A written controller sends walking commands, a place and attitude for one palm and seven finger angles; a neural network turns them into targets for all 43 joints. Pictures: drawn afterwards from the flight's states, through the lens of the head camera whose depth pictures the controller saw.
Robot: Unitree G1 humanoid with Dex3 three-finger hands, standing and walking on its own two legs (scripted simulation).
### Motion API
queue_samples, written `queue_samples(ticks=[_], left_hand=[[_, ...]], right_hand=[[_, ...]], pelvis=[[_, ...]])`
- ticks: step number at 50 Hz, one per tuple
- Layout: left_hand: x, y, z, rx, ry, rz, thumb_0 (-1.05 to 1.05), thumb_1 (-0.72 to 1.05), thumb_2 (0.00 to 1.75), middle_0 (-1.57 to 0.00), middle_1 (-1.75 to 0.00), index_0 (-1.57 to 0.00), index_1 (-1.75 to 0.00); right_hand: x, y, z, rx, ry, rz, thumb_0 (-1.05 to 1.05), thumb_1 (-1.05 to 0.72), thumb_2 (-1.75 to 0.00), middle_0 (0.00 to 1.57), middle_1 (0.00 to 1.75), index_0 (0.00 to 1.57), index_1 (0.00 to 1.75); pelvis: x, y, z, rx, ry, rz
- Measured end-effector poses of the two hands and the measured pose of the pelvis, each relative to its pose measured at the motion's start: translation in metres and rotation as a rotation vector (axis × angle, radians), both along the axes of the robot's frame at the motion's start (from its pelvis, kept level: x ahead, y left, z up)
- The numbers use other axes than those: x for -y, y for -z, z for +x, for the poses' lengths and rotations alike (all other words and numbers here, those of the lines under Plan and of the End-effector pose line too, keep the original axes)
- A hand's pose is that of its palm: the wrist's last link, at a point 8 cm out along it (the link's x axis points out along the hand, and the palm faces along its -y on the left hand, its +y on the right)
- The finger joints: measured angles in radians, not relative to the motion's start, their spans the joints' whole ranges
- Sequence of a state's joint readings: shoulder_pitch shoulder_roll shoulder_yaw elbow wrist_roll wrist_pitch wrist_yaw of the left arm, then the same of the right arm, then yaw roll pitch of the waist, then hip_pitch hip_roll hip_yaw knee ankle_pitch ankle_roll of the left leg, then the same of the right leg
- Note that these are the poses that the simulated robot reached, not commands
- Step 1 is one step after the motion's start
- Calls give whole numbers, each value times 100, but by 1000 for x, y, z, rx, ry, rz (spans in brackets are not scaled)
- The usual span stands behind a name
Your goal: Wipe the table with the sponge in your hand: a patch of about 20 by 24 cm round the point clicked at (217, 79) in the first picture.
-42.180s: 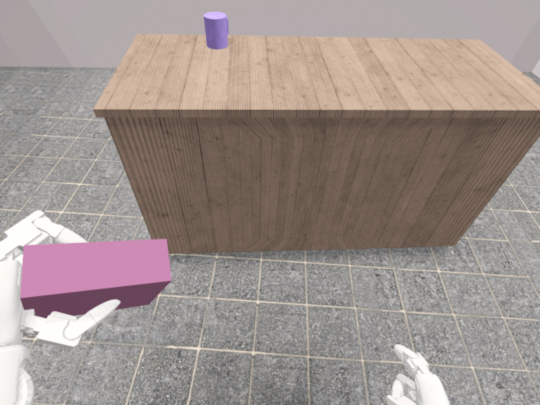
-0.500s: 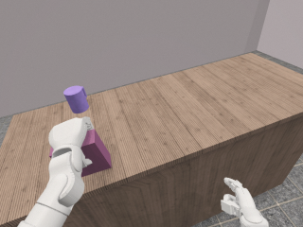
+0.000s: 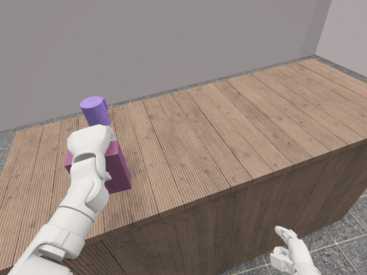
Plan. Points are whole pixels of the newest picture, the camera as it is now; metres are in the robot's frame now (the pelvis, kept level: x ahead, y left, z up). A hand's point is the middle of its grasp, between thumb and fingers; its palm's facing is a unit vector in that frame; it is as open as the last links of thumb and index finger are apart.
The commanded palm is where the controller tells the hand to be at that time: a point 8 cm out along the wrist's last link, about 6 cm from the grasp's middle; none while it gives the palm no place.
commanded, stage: wipe forward along the middle lane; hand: left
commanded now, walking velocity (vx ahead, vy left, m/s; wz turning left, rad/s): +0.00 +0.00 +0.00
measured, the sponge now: (104, 176) +0.33 +0.25 +0.05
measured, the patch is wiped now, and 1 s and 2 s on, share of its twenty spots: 0.90 0.90 0.95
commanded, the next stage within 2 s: slide back across to the first lane in 1.06 s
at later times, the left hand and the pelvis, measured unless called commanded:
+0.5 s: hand (100, 146) +0.37 +0.25 +0.11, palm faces -0.01 -0.06 -1.00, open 9.4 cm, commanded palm +0.35 +0.26 +0.15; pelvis +0.00 +0.01 +0.00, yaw +0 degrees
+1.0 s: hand (96, 133) +0.42 +0.29 +0.12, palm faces -0.06 -0.01 -1.00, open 9.4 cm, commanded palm +0.40 +0.29 +0.15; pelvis +0.01 +0.02 +0.00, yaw +0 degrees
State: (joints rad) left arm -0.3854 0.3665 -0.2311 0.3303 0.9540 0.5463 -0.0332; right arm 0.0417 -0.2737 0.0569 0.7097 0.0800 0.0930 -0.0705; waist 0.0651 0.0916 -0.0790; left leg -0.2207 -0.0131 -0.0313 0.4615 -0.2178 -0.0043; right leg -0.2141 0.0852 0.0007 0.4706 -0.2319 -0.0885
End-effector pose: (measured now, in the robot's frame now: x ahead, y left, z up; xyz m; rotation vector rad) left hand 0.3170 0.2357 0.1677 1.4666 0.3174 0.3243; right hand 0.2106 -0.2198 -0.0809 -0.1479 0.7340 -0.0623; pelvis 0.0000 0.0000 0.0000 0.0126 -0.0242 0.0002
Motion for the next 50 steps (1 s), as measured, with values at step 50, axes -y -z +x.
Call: queue_samples(ticks=[50], left_hand=[[-42,-3,88,-82,22,64,0,-50,108,-80,-140,-84,-138]], right_hand=[[22,33,-87,-278,156,-62,1,-90,-90,20,30,20,30]], pelvis=[[-16,0,6,-109,-1,-18]])
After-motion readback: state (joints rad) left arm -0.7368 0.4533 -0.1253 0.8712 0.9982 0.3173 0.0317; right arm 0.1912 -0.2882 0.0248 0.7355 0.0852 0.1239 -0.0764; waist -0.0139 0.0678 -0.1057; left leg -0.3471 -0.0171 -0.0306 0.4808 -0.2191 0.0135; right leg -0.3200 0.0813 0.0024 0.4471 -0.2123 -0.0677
